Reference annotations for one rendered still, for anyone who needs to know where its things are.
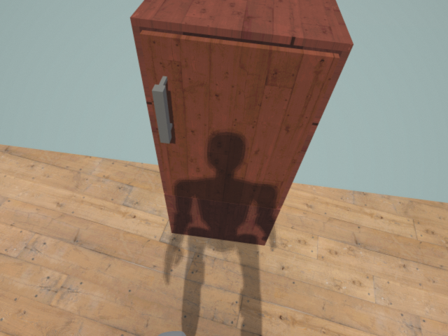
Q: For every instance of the handle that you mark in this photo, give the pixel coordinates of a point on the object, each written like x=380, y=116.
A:
x=161, y=110

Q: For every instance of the cupboard door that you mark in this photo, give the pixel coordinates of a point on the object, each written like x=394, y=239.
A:
x=240, y=114

